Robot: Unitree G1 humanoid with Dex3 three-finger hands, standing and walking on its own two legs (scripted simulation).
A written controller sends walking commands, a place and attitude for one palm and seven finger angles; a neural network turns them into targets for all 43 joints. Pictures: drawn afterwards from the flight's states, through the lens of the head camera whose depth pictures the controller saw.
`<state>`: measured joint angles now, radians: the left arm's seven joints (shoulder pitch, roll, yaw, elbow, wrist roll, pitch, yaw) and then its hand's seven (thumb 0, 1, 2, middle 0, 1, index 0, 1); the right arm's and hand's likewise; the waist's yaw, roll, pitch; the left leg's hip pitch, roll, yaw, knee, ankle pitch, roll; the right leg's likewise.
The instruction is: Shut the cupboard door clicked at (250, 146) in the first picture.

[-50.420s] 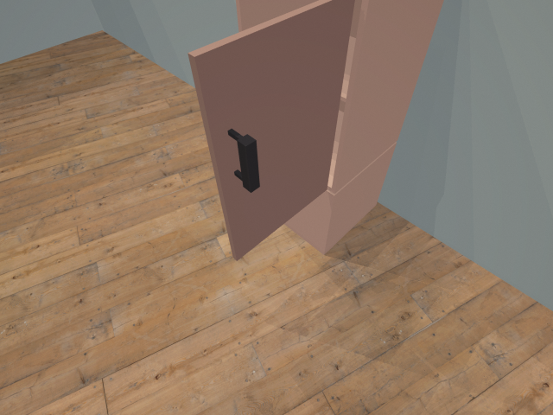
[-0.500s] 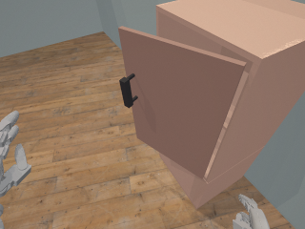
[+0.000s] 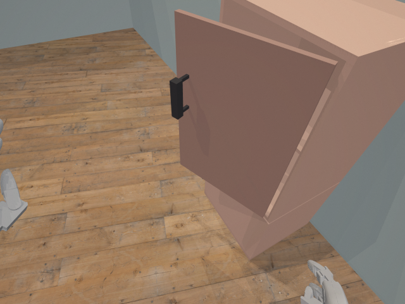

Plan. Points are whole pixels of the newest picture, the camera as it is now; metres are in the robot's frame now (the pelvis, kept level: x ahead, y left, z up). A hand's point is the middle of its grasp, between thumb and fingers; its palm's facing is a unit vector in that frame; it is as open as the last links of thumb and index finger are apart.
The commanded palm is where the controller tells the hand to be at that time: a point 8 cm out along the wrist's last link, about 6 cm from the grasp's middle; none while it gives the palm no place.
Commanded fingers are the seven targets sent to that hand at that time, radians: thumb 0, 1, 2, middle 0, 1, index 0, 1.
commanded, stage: step back with the hand held close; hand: left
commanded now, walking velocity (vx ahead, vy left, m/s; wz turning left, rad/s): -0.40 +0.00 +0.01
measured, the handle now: (181, 96) +0.66 +0.11 +0.05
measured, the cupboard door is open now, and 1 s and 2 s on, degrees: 23 23 23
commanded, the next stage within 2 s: stop stepping back and stand still in 0.64 s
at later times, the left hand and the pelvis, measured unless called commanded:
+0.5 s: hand out of the picture +0.16 +0.29 +0.19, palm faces +0.46 -0.77 -0.43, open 7.4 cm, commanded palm +0.10 +0.31 +0.19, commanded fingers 0.00 0.90 0.90 -0.20 -0.30 -0.20 -0.30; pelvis -0.04 +0.01 +0.01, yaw +0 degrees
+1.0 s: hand out of the picture +0.06 +0.29 +0.18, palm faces +0.50 -0.81 -0.30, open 7.4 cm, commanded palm -0.01 +0.30 +0.19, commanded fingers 0.00 0.90 0.90 -0.20 -0.30 -0.20 -0.30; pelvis -0.16 +0.01 +0.00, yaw -2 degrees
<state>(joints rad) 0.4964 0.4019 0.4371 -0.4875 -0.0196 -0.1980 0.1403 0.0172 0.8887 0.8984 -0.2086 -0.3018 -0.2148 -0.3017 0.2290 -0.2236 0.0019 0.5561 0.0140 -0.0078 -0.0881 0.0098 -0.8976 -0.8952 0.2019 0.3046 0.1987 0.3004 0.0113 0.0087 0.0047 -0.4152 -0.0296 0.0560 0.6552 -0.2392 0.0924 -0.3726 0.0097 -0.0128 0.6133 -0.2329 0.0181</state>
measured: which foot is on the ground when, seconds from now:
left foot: down 0.00-0.74, up 0.76-0.84, down 0.86-1.00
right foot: down 0.00-0.30, up 0.32-0.56, down 0.58-1.00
